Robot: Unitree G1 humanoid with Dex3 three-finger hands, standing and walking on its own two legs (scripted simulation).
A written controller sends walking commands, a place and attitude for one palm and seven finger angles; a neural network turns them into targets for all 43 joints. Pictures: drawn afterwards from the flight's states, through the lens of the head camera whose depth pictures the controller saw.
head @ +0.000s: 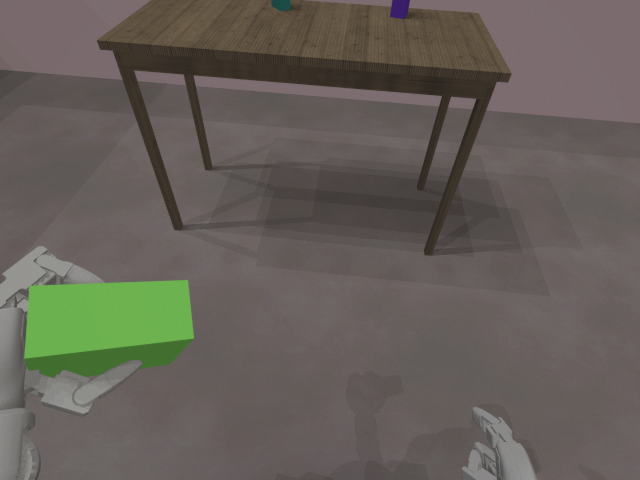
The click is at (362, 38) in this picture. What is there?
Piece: table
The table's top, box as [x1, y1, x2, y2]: [97, 0, 511, 82]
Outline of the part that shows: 97,40 100,49 506,82 508,81 511,73 478,13 408,8 408,13 403,19 389,16 390,7 375,5 290,0 291,9 280,11 271,5 270,0 151,0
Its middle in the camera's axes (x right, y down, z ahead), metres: -0.04 -0.69 +1.28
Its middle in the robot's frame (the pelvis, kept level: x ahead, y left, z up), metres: +1.42 +0.11 +0.02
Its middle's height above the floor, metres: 0.79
